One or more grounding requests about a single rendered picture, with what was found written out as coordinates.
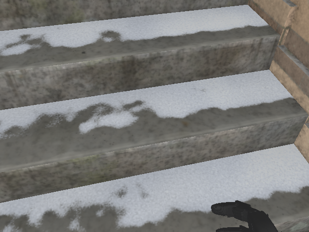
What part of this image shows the right robot hand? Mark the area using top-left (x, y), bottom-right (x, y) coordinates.
top-left (211, 200), bottom-right (282, 232)

